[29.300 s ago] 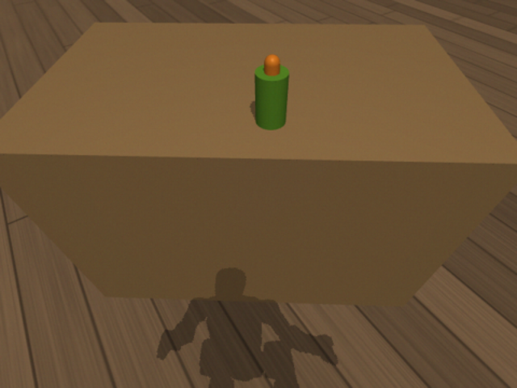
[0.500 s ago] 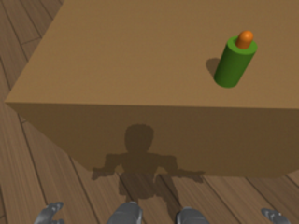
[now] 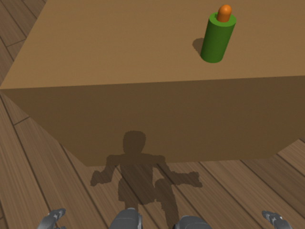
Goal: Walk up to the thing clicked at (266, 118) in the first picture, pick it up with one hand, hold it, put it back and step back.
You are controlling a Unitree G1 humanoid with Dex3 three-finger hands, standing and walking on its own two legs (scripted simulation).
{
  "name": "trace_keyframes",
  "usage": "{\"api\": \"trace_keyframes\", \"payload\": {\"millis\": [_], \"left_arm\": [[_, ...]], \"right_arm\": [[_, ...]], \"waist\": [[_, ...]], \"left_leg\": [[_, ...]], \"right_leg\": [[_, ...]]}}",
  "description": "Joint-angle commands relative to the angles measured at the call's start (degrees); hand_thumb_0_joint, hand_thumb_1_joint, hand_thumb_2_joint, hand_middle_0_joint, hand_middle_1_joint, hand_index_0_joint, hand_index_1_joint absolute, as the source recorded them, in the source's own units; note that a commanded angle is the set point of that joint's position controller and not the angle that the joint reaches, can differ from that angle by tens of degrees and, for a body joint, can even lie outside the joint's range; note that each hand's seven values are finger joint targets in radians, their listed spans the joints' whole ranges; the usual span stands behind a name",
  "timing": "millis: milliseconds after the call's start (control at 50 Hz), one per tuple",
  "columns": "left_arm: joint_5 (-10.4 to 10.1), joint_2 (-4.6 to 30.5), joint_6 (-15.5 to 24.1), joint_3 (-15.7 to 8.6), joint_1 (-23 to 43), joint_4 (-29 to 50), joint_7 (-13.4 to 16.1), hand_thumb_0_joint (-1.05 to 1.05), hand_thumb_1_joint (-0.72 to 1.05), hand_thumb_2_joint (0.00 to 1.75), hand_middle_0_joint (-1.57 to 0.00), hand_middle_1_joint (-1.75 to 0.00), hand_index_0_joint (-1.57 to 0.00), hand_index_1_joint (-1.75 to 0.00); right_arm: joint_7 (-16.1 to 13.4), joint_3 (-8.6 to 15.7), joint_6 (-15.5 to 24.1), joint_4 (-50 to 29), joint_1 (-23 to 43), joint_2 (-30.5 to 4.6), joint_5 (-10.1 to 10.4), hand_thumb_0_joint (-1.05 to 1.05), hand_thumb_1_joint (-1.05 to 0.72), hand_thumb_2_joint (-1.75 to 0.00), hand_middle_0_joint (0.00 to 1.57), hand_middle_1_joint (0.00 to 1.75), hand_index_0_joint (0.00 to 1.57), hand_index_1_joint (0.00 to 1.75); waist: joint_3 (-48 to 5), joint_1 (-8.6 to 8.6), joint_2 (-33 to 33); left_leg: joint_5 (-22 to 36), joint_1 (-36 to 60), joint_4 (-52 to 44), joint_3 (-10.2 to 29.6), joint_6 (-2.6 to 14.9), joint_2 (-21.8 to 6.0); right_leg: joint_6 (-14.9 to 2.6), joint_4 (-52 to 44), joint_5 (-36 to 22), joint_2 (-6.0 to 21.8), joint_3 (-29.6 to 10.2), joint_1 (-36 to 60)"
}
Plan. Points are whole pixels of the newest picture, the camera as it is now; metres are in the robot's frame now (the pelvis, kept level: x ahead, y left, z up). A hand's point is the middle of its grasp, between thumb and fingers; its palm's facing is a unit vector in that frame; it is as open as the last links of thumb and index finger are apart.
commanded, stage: step back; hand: right
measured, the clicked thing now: (218, 33) +0.61 -0.16 +0.13
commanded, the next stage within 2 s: none
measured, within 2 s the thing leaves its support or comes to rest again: neither
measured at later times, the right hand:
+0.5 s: hand out of the picture -0.03 -0.26 -0.12, palm faces -0.11 +0.90 -0.42, open 7.4 cm
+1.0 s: hand out of the picture -0.18 -0.31 -0.15, palm faces -0.14 +0.91 -0.39, open 7.4 cm
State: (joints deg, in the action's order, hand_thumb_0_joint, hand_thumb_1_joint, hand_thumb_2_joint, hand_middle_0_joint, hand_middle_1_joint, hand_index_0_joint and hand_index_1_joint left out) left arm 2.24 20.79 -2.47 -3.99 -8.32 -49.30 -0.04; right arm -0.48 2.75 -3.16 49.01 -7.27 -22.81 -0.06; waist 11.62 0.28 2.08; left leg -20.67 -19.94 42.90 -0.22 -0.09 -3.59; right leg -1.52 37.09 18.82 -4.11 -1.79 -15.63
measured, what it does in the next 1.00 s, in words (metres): walks backwards: left foot, then right foot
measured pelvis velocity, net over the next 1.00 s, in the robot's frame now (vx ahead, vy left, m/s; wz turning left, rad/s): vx -0.29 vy -0.04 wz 0.08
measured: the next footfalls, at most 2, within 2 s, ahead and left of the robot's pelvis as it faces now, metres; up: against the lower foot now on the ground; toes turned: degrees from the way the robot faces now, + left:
left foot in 0.32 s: -0.06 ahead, +0.13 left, +0.00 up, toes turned +1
right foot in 0.68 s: -0.18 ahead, -0.15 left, +0.00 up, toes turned +3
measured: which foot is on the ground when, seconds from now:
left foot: up 0.00-0.30, down 0.32-0.70, up 0.72-1.00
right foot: down 0.00-0.34, up 0.36-0.66, down 0.68-1.00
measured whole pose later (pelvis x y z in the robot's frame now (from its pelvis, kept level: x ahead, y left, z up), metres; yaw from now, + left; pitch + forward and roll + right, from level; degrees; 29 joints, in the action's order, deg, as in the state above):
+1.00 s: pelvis -0.29 -0.04 +0.00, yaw +4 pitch -1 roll +1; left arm 2.2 21.5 -2.5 -3.1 -7.2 -44.4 1.0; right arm -0.8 2.4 -3.2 49.4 -10.5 -23.3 -0.8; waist 10.0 -1.1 0.4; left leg -26.3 -17.0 43.3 3.0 0.2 2.7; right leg -0.7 39.9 15.7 2.2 0.7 -22.9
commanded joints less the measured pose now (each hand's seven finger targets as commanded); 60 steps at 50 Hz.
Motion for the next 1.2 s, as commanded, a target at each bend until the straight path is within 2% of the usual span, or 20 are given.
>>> {"api": "trace_keyframes", "payload": {"millis": [0,80,180,260,300,320,340,420,560,640,660,680,700,780,920,980,1000,1040,1100,1180], "left_arm": [[-0.4,17.8,2.6,-5.1,0.2,7.1,0.9,0.00,0.90,0.90,-0.20,-0.30,-0.20,-0.30],[-0.4,13.1,1.8,-3.9,1.9,8.8,1.5,0.00,0.90,0.90,-0.20,-0.30,-0.20,-0.30],[-0.1,13.1,1.1,-3.7,-2.2,9.4,1.8,0.00,0.90,0.90,-0.20,-0.30,-0.20,-0.30],[-0.8,14.2,0.3,-3.4,1.2,10.7,1.2,0.00,0.90,0.90,-0.20,-0.30,-0.20,-0.30],[-1.0,12.2,-0.2,-2.5,0.8,11.1,0.8,0.00,0.90,0.90,-0.20,-0.30,-0.20,-0.30],[-1.2,11.9,0.2,-3.1,3.8,11.6,1.2,0.00,0.90,0.90,-0.20,-0.30,-0.20,-0.30],[-0.3,13.4,0.2,-4.1,6.6,11.1,1.8,0.00,0.90,0.90,-0.20,-0.30,-0.20,-0.30],[-1.7,12.6,-0.2,-4.4,-3.4,6.5,1.2,0.00,0.90,0.90,-0.20,-0.30,-0.20,-0.30],[-0.8,10.9,0.7,-3.4,-1.6,6.8,0.5,0.00,0.90,0.90,-0.20,-0.30,-0.20,-0.30],[-0.4,10.3,1.6,-3.1,-10.7,2.0,0.6,0.00,0.90,0.90,-0.20,-0.30,-0.20,-0.30],[0.5,13.6,2.0,-4.2,-9.4,2.6,0.6,0.00,0.90,0.90,-0.20,-0.30,-0.20,-0.30],[0.4,19.8,1.9,-5.8,-7.3,3.8,0.4,0.00,0.90,0.90,-0.20,-0.30,-0.20,-0.30],[0.7,23.6,2.0,-6.3,-3.9,5.6,0.5,0.00,0.90,0.90,-0.20,-0.30,-0.20,-0.30],[0.2,15.0,2.1,-4.4,3.9,7.6,1.5,0.00,0.90,0.90,-0.20,-0.30,-0.20,-0.30],[-0.1,15.3,1.1,-3.8,-2.3,7.8,2.4,0.00,0.90,0.90,-0.20,-0.30,-0.20,-0.30],[-1.1,14.9,0.1,-2.9,0.4,8.7,1.9,0.00,0.90,0.90,-0.20,-0.30,-0.20,-0.30],[-1.2,13.1,0.0,-2.2,-0.4,8.9,1.7,0.00,0.90,0.90,-0.20,-0.30,-0.20,-0.30],[-1.0,13.2,0.1,-3.1,5.2,9.4,2.5,0.00,0.90,0.90,-0.20,-0.30,-0.20,-0.30],[-2.2,12.4,-0.2,-3.1,-0.4,5.3,1.9,0.00,0.90,0.90,-0.20,-0.30,-0.20,-0.30],[-1.5,10.9,0.7,-2.5,-2.1,4.9,1.1,0.00,0.90,0.90,-0.20,-0.30,-0.20,-0.30]], "right_arm": [[-1.9,3.3,0.2,-3.9,-1.3,-11.1,0.3,0.00,-0.90,-0.90,0.20,0.30,0.20,0.30],[-2.1,2.4,1.3,-2.3,-5.2,-11.2,0.5,0.00,-0.90,-0.90,0.20,0.30,0.20,0.30],[-1.8,2.2,1.7,-3.4,-3.9,-10.3,-0.3,0.00,-0.90,-0.90,0.20,0.30,0.20,0.30],[-0.9,3.0,2.4,-1.1,-9.2,-9.9,-0.8,0.00,-0.90,-0.90,0.20,0.30,0.20,0.30],[-0.5,4.3,2.8,-1.8,-9.2,-13.8,-2.2,0.00,-0.90,-0.90,0.20,0.30,0.20,0.30],[-0.1,5.4,2.6,-3.2,-4.9,-20.0,-2.1,0.00,-0.90,-0.90,0.20,0.30,0.20,0.30],[-0.2,5.8,3.0,-4.0,-3.5,-21.2,-2.3,0.00,-0.90,-0.90,0.20,0.30,0.20,0.30],[-1.1,3.6,3.4,-5.3,2.9,-13.8,-2.1,0.00,-0.90,-0.90,0.20,0.30,0.20,0.30],[-1.0,4.6,2.5,-5.8,-3.8,-14.2,-2.0,0.00,-0.90,-0.90,0.20,0.30,0.20,0.30],[-0.6,4.1,0.9,-6.9,1.0,-14.5,-1.0,0.00,-0.90,-0.90,0.20,0.30,0.20,0.30],[-0.4,3.3,0.8,-7.2,-0.1,-11.9,-0.7,0.00,-0.90,-0.90,0.20,0.30,0.20,0.30],[-0.8,2.6,1.1,-8.4,1.1,-8.7,-0.1,0.00,-0.90,-0.90,0.20,0.30,0.20,0.30],[-1.8,3.5,0.9,-7.7,2.6,-10.5,-0.5,0.00,-0.90,-0.90,0.20,0.30,0.20,0.30],[-1.8,3.1,1.4,-4.2,-3.7,-11.0,0.5,0.00,-0.90,-0.90,0.20,0.30,0.20,0.30],[-1.4,2.8,1.8,-4.8,-3.3,-9.6,-1.1,0.00,-0.90,-0.90,0.20,0.30,0.20,0.30],[-1.1,3.5,2.2,-2.0,-8.8,-9.9,-1.4,0.00,-0.90,-0.90,0.20,0.30,0.20,0.30],[-1.1,4.2,2.3,-2.2,-8.1,-12.3,-1.9,0.00,-0.90,-0.90,0.20,0.30,0.20,0.30],[-0.2,5.8,1.9,-4.1,-3.4,-20.9,-2.1,0.00,-0.90,-0.90,0.20,0.30,0.20,0.30],[-1.0,3.3,2.3,-4.8,2.7,-14.4,-2.3,0.00,-0.90,-0.90,0.20,0.30,0.20,0.30],[-0.9,3.3,1.6,-4.8,1.9,-12.8,-2.3,0.00,-0.90,-0.90,0.20,0.30,0.20,0.30]], "waist": [[-11.1,-1.97,-11.0],[-13.7,-1.10,-8.7],[-14.5,-3.63,-12.6],[-17.4,-0.37,-11.9],[-15.8,0.68,-0.9],[-12.8,1.59,12.5],[-10.4,3.24,10.4],[-9.2,-3.72,4.8],[-14.2,1.42,8.9],[-16.8,-2.99,8.9],[-15.4,-2.20,2.7],[-12.7,-2.61,-13.4],[-10.8,-4.68,-18.2],[-10.3,0.57,-9.4],[-14.3,-3.65,-13.6],[-17.4,-0.33,-11.5],[-17.6,-0.79,-5.6],[-14.1,2.55,12.4],[-12.4,-2.84,3.0],[-11.2,-1.80,9.4]], "left_leg": [[-16.2,-4.8,28.3,11.5,0.43,7.5],[-10.1,-6.3,25.9,8.9,-0.71,9.0],[-10.4,-6.4,8.3,4.7,-1.21,7.0],[1.2,5.7,-13.1,-0.3,1.05,6.1],[6.8,11.6,-20.4,15.3,6.05,-4.5],[9.7,4.5,-26.6,30.5,14.35,-17.8],[14.2,-1.6,-27.7,35.7,19.53,-21.7],[25.0,3.2,-20.3,14.7,12.55,-10.6],[27.8,14.6,-15.4,12.9,13.61,-10.7],[19.8,6.8,-9.2,9.9,8.50,-7.6],[11.2,-2.1,-5.2,9.3,5.12,-3.2],[-5.7,-12.3,4.3,5.4,1.23,7.7],[-16.0,-8.7,18.8,7.7,0.11,8.1],[-7.2,-7.6,25.7,9.6,-0.14,9.8],[-8.8,-4.8,0.7,3.1,-0.03,5.8],[8.0,6.7,-18.9,0.1,1.54,5.3],[13.0,11.1,-19.5,9.8,4.35,-1.3],[21.8,0.7,-25.2,31.6,19.12,-20.8],[31.8,0.8,-18.6,15.9,15.01,-12.7],[30.6,7.0,-16.2,13.4,13.00,-10.3]], "right_leg": [[-15.92,-16.2,-27.5,24.5,-27.7,-1.1],[-11.45,-10.1,-34.0,16.2,-12.7,5.4],[-11.79,-9.4,-32.5,17.3,-13.6,12.2],[-7.80,-5.4,-22.0,15.2,-11.8,7.8],[-1.93,2.1,-4.3,8.9,-8.3,-6.8],[0.96,15.2,13.7,-1.6,-0.2,-11.2],[1.52,27.5,18.6,-1.5,-7.9,-9.8],[1.29,37.2,8.7,-3.0,-10.0,-12.4],[3.45,10.9,11.2,1.2,-2.6,-7.4],[0.81,-14.6,-5.5,2.0,1.6,6.1],[-0.99,-14.6,-4.4,6.9,-8.2,9.3],[-6.95,-17.5,-7.4,18.5,-23.1,7.4],[-15.76,-20.1,-10.1,28.2,-32.9,-4.9],[-10.07,-10.4,-26.6,17.6,-11.5,-1.9],[-10.04,-5.3,-34.7,19.3,-12.6,11.5],[-5.57,0.2,-26.4,15.9,-10.0,7.2],[-2.90,3.3,-16.3,12.6,-8.4,-0.2],[1.33,25.6,19.2,0.9,-1.9,-7.1],[0.68,35.6,13.4,-0.8,-7.2,-7.6],[2.05,16.9,12.8,1.8,-2.7,-6.1]]}}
